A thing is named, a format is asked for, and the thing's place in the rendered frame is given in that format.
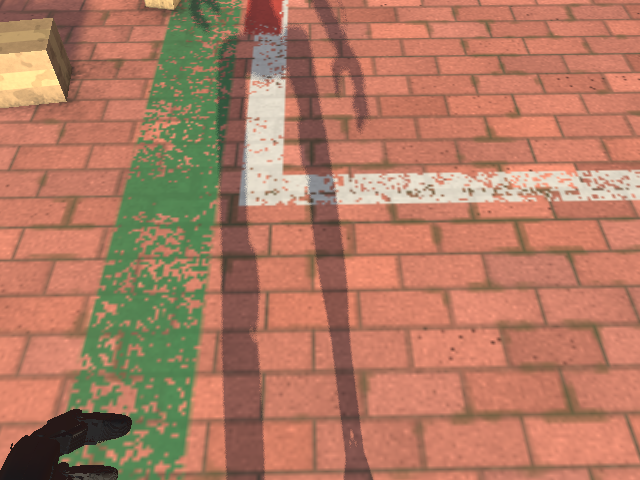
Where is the robot left hand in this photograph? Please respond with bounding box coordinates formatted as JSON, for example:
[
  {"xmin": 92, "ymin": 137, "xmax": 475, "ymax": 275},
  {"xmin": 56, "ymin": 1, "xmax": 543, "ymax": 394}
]
[{"xmin": 0, "ymin": 409, "xmax": 132, "ymax": 480}]

